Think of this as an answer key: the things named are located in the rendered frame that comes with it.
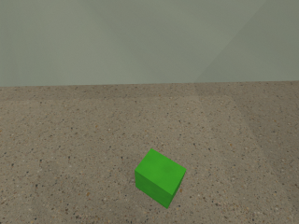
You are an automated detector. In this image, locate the carton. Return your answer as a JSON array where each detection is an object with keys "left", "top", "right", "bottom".
[{"left": 135, "top": 148, "right": 187, "bottom": 209}]

